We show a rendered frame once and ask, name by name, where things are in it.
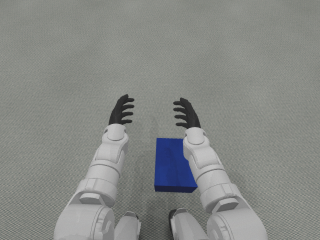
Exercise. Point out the left robot forearm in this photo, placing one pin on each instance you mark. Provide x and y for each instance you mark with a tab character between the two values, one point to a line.
100	184

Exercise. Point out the carton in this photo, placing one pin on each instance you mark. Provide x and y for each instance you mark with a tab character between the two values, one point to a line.
172	170

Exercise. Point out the robot right hand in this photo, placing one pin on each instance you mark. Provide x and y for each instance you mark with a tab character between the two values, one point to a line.
190	116

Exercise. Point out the robot left thigh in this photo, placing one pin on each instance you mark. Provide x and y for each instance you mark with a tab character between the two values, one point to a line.
128	228

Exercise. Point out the right robot forearm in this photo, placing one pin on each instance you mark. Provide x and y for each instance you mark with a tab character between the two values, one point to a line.
217	192

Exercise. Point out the robot right upper arm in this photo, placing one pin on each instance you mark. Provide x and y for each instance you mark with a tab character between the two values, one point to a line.
235	224

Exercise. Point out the robot left upper arm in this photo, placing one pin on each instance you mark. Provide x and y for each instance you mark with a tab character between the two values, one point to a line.
86	222

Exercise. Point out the robot left hand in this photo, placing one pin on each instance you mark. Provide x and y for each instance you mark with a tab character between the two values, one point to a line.
117	113

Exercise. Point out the robot right shin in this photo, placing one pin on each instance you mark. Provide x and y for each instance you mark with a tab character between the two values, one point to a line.
180	210

